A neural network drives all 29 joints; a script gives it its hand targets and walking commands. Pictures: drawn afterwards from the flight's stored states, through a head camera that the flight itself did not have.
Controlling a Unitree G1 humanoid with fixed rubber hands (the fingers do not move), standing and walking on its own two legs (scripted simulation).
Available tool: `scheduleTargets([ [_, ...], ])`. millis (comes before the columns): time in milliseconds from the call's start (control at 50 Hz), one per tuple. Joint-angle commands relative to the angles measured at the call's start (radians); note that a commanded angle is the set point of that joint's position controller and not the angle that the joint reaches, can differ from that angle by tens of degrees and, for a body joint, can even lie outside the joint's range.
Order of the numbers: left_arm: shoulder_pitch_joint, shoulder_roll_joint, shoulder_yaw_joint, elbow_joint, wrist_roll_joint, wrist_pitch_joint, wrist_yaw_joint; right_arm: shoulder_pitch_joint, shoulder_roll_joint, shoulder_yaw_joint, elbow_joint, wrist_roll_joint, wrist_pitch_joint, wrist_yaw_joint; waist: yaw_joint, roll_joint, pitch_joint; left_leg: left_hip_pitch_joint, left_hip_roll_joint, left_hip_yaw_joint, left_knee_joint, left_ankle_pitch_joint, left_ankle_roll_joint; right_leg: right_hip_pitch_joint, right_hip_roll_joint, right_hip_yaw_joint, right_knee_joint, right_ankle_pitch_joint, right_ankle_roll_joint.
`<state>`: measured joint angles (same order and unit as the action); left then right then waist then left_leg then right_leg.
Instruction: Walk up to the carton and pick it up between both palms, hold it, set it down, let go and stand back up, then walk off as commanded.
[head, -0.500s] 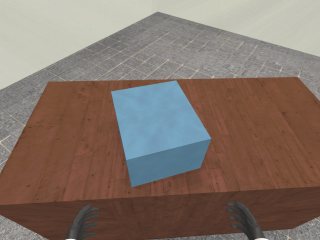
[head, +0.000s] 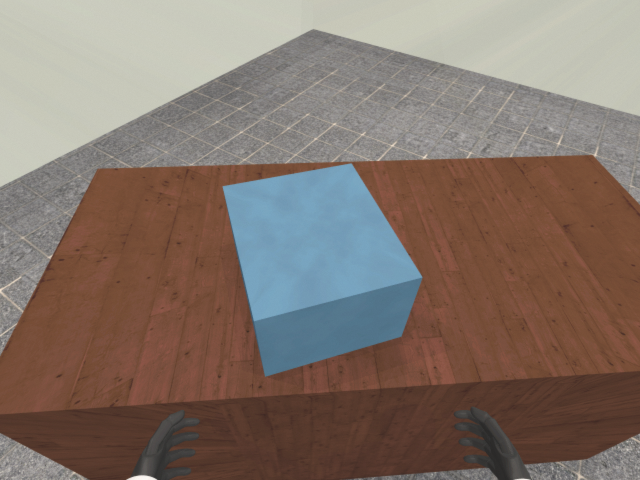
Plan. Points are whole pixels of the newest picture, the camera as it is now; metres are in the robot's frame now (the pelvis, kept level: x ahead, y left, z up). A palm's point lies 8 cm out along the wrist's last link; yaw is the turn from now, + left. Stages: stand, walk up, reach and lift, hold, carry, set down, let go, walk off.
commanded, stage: let go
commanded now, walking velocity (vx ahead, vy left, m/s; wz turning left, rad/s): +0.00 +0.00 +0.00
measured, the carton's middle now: (311, 261) +0.48 +0.02 -0.04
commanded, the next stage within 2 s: stand in 0.16 s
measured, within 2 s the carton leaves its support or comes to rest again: neither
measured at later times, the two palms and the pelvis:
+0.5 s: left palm out of the picture +0.11 +0.31 -0.10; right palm out of the picture +0.11 -0.32 -0.08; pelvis +0.00 -0.01 -0.01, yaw +1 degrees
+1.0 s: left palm out of the picture +0.07 +0.33 -0.12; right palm out of the picture +0.08 -0.29 -0.09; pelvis -0.02 +0.02 +0.00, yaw +1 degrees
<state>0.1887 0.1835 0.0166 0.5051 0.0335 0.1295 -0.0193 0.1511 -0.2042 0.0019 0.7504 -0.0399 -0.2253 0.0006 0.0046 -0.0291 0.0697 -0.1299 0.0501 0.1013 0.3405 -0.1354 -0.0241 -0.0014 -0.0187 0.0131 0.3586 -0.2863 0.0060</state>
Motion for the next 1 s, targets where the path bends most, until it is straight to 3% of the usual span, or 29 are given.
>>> scheduleTargets([
  [0,-0.063,0.079,0.017,-0.105,-0.004,-0.018,0.002,-0.055,-0.111,-0.033,-0.082,-0.001,-0.019,-0.004,-0.006,0.019,-0.073,0.329,-0.045,-0.025,0.02,0.148,-0.013,-0.317,0.042,-0.047,-0.118,0.168,-0.007],
  [60,-0.072,0.081,0.019,-0.104,-0.001,-0.023,0.004,-0.058,-0.116,-0.035,-0.078,0.0,-0.018,-0.002,-0.006,0.01,-0.064,0.327,-0.043,-0.026,0.02,0.144,-0.009,-0.325,0.041,-0.048,-0.117,0.167,-0.006],
  [80,-0.072,0.084,0.025,-0.104,0.001,-0.022,0.005,-0.059,-0.114,-0.029,-0.091,0.002,-0.016,-0.002,0.008,0.012,-0.068,0.326,-0.046,-0.024,0.019,0.148,-0.006,-0.321,0.041,-0.048,-0.119,0.174,-0.006],
  [160,-0.074,0.084,0.019,-0.094,-0.006,-0.024,0.001,-0.056,-0.123,-0.039,-0.079,-0.001,-0.017,-0.003,-0.007,0.003,-0.072,0.333,-0.043,-0.025,0.027,0.151,-0.006,-0.32,0.043,-0.049,-0.12,0.193,0.0],
  [180,0.017,0.311,0.11,-0.023,0.012,-0.084,0.032,0.018,-0.295,-0.087,-0.042,0.008,0.072,-0.011,0.022,-0.055,-0.124,0.078,0.093,-0.072,0.104,0.312,0.029,-0.173,-0.086,0.005,-0.012,0.279,-0.012],
  [220,0.015,0.309,0.097,0.006,-0.01,-0.12,0.038,0.014,-0.279,-0.086,-0.053,0.016,0.132,-0.006,0.005,-0.043,-0.184,0.033,0.08,-0.066,0.141,0.291,0.046,-0.134,-0.088,0.048,0.028,0.351,-0.014],
  [260,0.016,0.282,0.087,0.034,-0.007,-0.129,0.04,0.0,-0.27,-0.088,-0.047,0.009,0.153,-0.004,0.013,-0.014,-0.143,-0.009,0.057,-0.058,0.15,0.221,0.051,-0.167,-0.094,0.063,0.022,0.292,-0.019],
  [300,-0.022,0.296,0.09,0.054,0.007,-0.137,0.031,-0.006,-0.254,-0.083,-0.036,0.009,0.162,0.008,0.001,-0.037,-0.111,-0.005,0.056,-0.062,0.155,0.168,0.053,-0.225,-0.082,0.054,0.009,0.241,-0.017],
  [380,-0.03,0.307,0.08,0.112,0.006,-0.144,0.018,-0.007,-0.293,-0.092,-0.004,0.008,0.18,0.014,0.001,0.011,-0.088,-0.001,0.068,-0.08,0.141,0.111,0.059,-0.251,-0.08,0.067,-0.016,0.143,-0.026],
  [520,-0.029,0.361,0.069,0.209,0.003,-0.151,0.013,-0.005,-0.336,-0.084,0.043,0.014,0.192,0.015,-0.007,0.008,-0.062,-0.002,0.083,-0.109,0.105,0.103,0.07,-0.249,-0.073,0.061,-0.025,0.101,-0.028],
  [720,-0.033,0.374,0.041,0.323,-0.009,-0.156,0.018,-0.011,-0.362,-0.07,0.125,0.02,0.188,0.006,-0.006,0.055,-0.065,-0.006,0.089,-0.145,0.03,0.037,0.066,-0.195,-0.074,0.064,-0.044,0.081,-0.023],
  [740,-0.029,0.37,0.039,0.336,-0.004,-0.158,0.019,-0.018,-0.363,-0.073,0.136,0.02,0.187,0.002,-0.007,0.033,-0.067,0.004,0.094,-0.152,0.025,0.041,0.064,-0.201,-0.074,0.054,-0.052,0.075,-0.022],
  [820,-0.021,0.368,0.031,0.373,-0.007,-0.159,0.019,-0.025,-0.355,-0.061,0.167,0.023,0.186,0.003,-0.003,0.059,-0.067,-0.007,0.098,-0.164,0.007,0.026,0.067,-0.173,-0.078,0.057,-0.061,0.092,-0.018],
  [840,-0.029,0.367,0.029,0.377,-0.004,-0.159,0.021,-0.021,-0.364,-0.065,0.172,0.024,0.186,0.003,-0.014,0.052,-0.061,-0.003,0.095,-0.166,-0.006,0.006,0.066,-0.182,-0.078,0.057,-0.058,0.089,-0.019],
  [860,-0.024,0.368,0.026,0.387,-0.003,-0.159,0.02,-0.037,-0.367,-0.064,0.181,0.022,0.187,0.003,-0.001,0.044,-0.078,0.008,0.097,-0.171,-0.004,0.004,0.066,-0.175,-0.079,0.052,-0.056,0.094,-0.022],
  [920,-0.048,0.379,0.022,0.407,-0.003,-0.157,0.023,-0.04,-0.359,-0.064,0.199,0.027,0.19,0.005,-0.01,0.028,-0.06,0.013,0.094,-0.164,-0.012,0.027,0.061,-0.187,-0.082,0.048,-0.068,0.094,-0.019],
  [960,-0.046,0.377,0.023,0.413,-0.003,-0.158,0.025,-0.036,-0.365,-0.064,0.21,0.025,0.189,0.004,-0.017,0.058,-0.085,0.017,0.094,-0.171,-0.015,-0.004,0.06,-0.168,-0.085,0.052,-0.072,0.093,-0.021],
  [980,-0.063,0.384,0.019,0.417,-0.002,-0.156,0.024,-0.037,-0.364,-0.062,0.215,0.026,0.187,0.003,-0.021,0.024,-0.066,0.011,0.098,-0.173,-0.029,-0.012,0.061,-0.18,-0.085,0.05,-0.068,0.09,-0.021],
])
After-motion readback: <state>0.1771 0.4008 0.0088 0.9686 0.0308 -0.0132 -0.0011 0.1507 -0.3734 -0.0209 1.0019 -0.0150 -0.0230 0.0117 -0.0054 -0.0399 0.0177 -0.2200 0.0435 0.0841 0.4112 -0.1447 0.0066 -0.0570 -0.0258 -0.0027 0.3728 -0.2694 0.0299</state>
